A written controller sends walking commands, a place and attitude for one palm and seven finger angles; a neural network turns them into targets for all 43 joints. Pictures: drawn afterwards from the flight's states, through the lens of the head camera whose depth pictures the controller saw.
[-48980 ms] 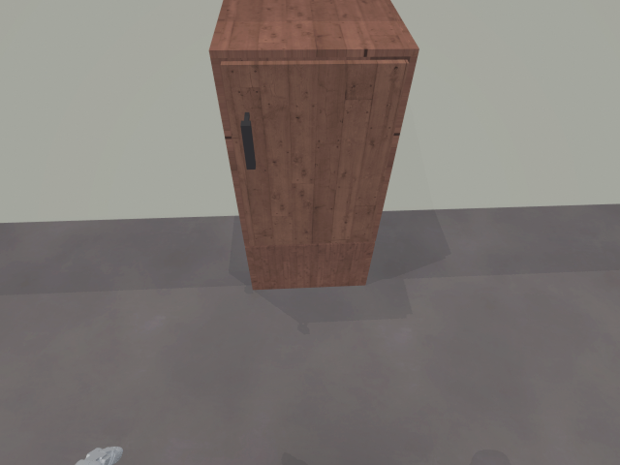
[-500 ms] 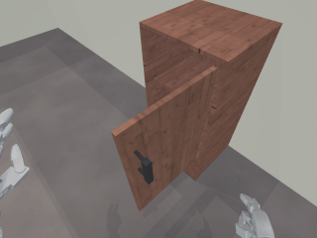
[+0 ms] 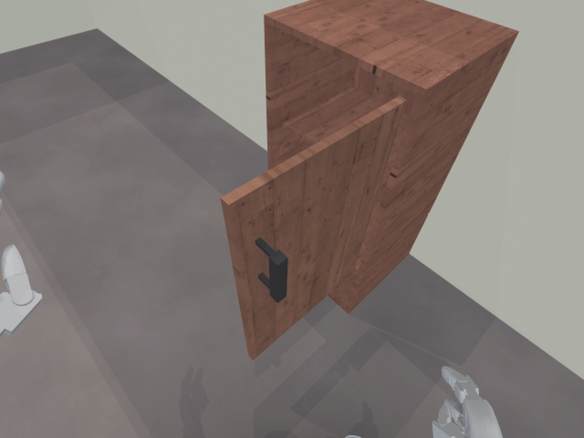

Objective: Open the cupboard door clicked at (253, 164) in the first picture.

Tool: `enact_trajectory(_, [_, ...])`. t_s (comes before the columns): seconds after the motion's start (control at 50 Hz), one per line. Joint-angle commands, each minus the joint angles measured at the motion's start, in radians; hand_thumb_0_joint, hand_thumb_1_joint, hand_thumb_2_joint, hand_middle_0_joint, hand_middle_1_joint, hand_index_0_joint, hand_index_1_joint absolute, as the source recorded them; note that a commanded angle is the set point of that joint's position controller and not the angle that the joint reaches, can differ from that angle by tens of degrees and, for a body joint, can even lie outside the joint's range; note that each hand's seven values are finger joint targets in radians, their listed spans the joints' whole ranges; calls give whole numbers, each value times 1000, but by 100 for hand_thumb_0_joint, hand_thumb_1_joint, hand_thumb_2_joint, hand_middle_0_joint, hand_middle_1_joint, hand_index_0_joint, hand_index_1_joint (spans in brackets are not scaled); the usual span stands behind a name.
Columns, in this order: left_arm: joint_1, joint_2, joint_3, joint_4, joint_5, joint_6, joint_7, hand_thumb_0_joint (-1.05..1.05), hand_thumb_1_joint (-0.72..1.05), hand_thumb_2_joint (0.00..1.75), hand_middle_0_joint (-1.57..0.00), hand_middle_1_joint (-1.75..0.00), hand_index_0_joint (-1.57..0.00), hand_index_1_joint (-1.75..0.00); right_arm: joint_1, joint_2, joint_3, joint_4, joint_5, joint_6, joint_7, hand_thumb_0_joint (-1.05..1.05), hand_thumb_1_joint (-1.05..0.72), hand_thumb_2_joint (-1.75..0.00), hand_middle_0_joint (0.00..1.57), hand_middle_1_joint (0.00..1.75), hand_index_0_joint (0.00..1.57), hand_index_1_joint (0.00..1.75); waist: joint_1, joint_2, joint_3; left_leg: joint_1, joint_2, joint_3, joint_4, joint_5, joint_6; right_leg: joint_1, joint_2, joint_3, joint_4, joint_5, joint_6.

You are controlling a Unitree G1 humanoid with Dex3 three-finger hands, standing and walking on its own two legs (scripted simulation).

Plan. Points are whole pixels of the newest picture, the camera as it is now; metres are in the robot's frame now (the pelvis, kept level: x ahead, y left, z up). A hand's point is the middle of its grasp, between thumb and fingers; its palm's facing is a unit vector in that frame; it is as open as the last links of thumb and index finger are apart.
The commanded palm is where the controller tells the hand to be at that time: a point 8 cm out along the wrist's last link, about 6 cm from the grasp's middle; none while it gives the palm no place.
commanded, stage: step back with the hand held close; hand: left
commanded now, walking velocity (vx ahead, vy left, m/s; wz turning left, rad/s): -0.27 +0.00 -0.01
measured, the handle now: (270, 270) +0.38 +0.06 -0.04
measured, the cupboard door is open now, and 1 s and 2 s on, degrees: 89 89 89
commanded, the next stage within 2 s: stop stepping back and stand still in 0.88 s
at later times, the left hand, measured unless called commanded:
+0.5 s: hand (3, 315) +0.18 +0.27 +0.18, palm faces +0.43 -0.74 -0.52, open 7.4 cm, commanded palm +0.11 +0.31 +0.19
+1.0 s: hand out of the picture +0.10 +0.19 +0.18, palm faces +0.27 -0.78 -0.57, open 7.4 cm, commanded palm +0.03 +0.24 +0.19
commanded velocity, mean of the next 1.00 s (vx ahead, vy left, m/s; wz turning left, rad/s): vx -0.37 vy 0.00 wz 0.01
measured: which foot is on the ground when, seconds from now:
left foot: down 0.00-0.78, up 0.80-0.96, down 0.98-1.00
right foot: down 0.00-0.40, up 0.42-0.70, down 0.72-1.00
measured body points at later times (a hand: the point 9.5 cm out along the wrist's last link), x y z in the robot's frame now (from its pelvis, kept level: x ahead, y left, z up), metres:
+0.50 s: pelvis -0.02 +0.01 +0.00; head +0.01 +0.03 +0.45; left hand +0.16 +0.31 +0.21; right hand +0.15 -0.24 -0.07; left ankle +0.02 +0.09 -0.72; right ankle +0.01 -0.12 -0.70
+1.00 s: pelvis -0.13 -0.05 +0.02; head -0.07 -0.04 +0.47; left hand +0.08 +0.23 +0.21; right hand +0.04 -0.31 -0.06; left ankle -0.12 +0.04 -0.72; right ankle -0.18 -0.12 -0.71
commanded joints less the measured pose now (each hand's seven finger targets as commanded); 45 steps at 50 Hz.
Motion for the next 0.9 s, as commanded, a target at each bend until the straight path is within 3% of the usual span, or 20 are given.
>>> enact_trajectory(0.0, [-33, 214, 155, -210, 0, -75, 34, 0, 90, 90, -20, -30, -20, -30, -95, -140, -57, -157, 0, -64, -12, 0, -90, -90, 20, 30, 20, 30, -4, 87, -93, -316, 129, -185, -287, -290, 40, 327, -47, 169, -28, -150, -5])
enact_trajectory(0.08, [-38, 197, 155, -215, 9, -82, 30, 0, 90, 90, -20, -30, -20, -30, -96, -142, -61, -157, 1, -71, -9, 0, -90, -90, 20, 30, 20, 30, -1, 119, -90, -442, 170, -216, -335, -278, 60, 454, -2, 145, 121, 50, 8])
enact_trajectory(0.16, [-48, 201, 152, -230, 5, -83, 23, 0, 90, 90, -20, -30, -20, -30, -91, -136, -67, -146, 0, -72, -1, 0, -90, -90, 20, 30, 20, 30, -5, 55, -122, -389, 140, -176, -242, -143, 39, 432, -40, 193, 107, 211, -7])
enact_trajectory(0.2, [-37, 211, 158, -215, 0, -78, 22, 0, 90, 90, -20, -30, -20, -30, -92, -129, -71, -135, 0, -65, 1, 0, -90, -90, 20, 30, 20, 30, -9, -10, -128, -315, 98, -141, -164, -130, 17, 347, -92, 249, 16, 189, -30])
enact_trajectory(0.28, [-8, 227, 162, -241, -17, -81, 28, 0, 90, 90, -20, -30, -20, -30, -90, -119, -71, -125, 2, -46, 14, 0, -90, -90, 20, 30, 20, 30, -16, -82, -158, -130, 51, -107, -24, -159, -6, 138, -185, 307, -179, -112, -79])
enact_trajectory(0.34, [34, 237, 179, -274, -23, -93, 37, 0, 90, 90, -20, -30, -20, -30, -104, -129, -72, -128, 0, -39, 7, 0, -90, -90, 20, 30, 20, 30, -19, 20, -158, -145, 95, -171, -157, -199, 16, 133, -111, 217, -122, -188, -40])
enact_trajectory(0.38, [38, 223, 195, -284, -1, -104, 38, 0, 90, 90, -20, -30, -20, -30, -124, -149, -74, -143, -7, -49, -5, 0, -90, -90, 20, 30, 20, 30, -11, 233, -131, -450, 242, -321, -417, -371, 84, 386, 36, 113, 181, -109, 19])
enact_trajectory(0.4, [19, 218, 203, -283, 12, -107, 36, 0, 90, 90, -20, -30, -20, -30, -146, -140, -74, -142, -13, -58, -12, 0, -90, -90, 20, 30, 20, 30, -2, 316, -118, -540, 302, -378, -482, -331, 107, 472, 90, 83, 332, -24, 31])
enact_trajectory(0.44, [10, 222, 200, -289, 2, -103, 27, 0, 90, 90, -20, -30, -20, -30, -124, -122, -90, -127, -22, -79, -10, 0, -90, -90, 20, 30, 20, 30, 1, 183, -152, -339, 320, -345, -387, 43, 103, 333, 98, 116, 377, -192, 24])
enact_trajectory(0.48, [55, 185, 167, -248, -14, -107, 18, 0, 90, 90, -20, -30, -20, -30, -94, -111, -89, -95, -29, -100, 1, 0, -90, -90, 20, 30, 20, 30, 4, 167, -137, -98, 303, -307, -323, 333, 93, 169, 91, 110, 253, -311, 15])
enact_trajectory(0.52, [37, 157, 100, -242, -27, -110, 11, 0, 90, 90, -20, -30, -20, -30, -77, -99, -76, -47, -35, -123, 15, 0, -90, -90, 20, 30, 20, 30, -6, 192, -178, 225, 292, -284, -258, 782, 67, 34, 79, 93, 97, -308, 14])
enact_trajectory(0.6, [-47, 159, 51, -247, -27, -87, -6, 0, 90, 90, -20, -30, -20, -30, -92, -108, -70, -2, -37, -122, 41, 0, -90, -90, 20, 30, 20, 30, -3, 250, -271, 494, 281, -223, -223, 1079, 46, 11, 87, 95, -20, -255, 19])
enact_trajectory(0.66, [-2, 208, 111, -279, -52, -62, -13, 0, 90, 90, -20, -30, -20, -30, -133, -113, -72, -42, -32, -100, 53, 0, -90, -90, 20, 30, 20, 30, 19, 193, -353, 477, 280, -202, -232, 944, 55, 111, 81, 93, -83, -205, 20])
enact_trajectory(0.7, [97, 246, 164, -289, -63, -57, -24, 0, 90, 90, -20, -30, -20, -30, -153, -114, -70, -76, -24, -77, 57, 0, -90, -90, 20, 30, 20, 30, 30, 142, -371, 372, 239, -159, -209, 769, 36, 212, 62, 88, -160, -19, 20])
enact_trajectory(0.72, [114, 263, 186, -305, -74, -58, -29, 0, 90, 90, -20, -30, -20, -30, -174, -102, -65, -103, -11, -60, 59, 0, -90, -90, 20, 30, 20, 30, 31, 52, -375, 299, 196, -98, -154, 639, 12, 270, 14, 110, -209, 217, 22])
enact_trajectory(0.74, [123, 302, 213, -300, -79, -61, -30, 0, 90, 90, -20, -30, -20, -30, -189, -81, -51, -130, 6, -35, 56, 0, -90, -90, 20, 30, 20, 30, 22, -133, -337, 155, 106, 2, -48, 352, -32, 308, -110, 190, -231, 565, 19])
enact_trajectory(0.76, [135, 320, 245, -267, -75, -66, -25, 0, 90, 90, -20, -30, -20, -30, -223, -70, -35, -159, 22, -21, 47, 0, -90, -90, 20, 30, 20, 30, 36, -241, -270, -74, 20, 39, 104, -54, -59, 365, -230, 251, -217, 969, 47])
enact_trajectory(0.78, [186, 305, 251, -214, -72, -52, -19, 0, 90, 90, -20, -30, -20, -30, -216, -69, -34, -154, 36, -19, 42, 0, -90, -90, 20, 30, 20, 30, 27, -257, -256, -184, -19, -26, 225, -158, -59, 391, -252, 211, -170, 1120, 104])
enact_trajectory(0.84, [176, 268, 217, -202, -62, -13, -17, 0, 90, 90, -20, -30, -20, -30, -220, -37, -8, -135, 17, -6, 18, 0, -90, -90, 20, 30, 20, 30, 11, -121, -236, -185, 6, 19, 182, -136, -76, 400, -216, 160, -104, 1099, -13])
enact_trajectory(0.88, [109, 252, 170, -237, -46, -10, -5, 0, 90, 90, -20, -30, -20, -30, -208, -61, -8, -115, 7, -4, -2, 0, -90, -90, 20, 30, 20, 30, -9, -30, -203, -107, 1, 38, 50, -31, -75, 376, -178, 162, -104, 1051, -25])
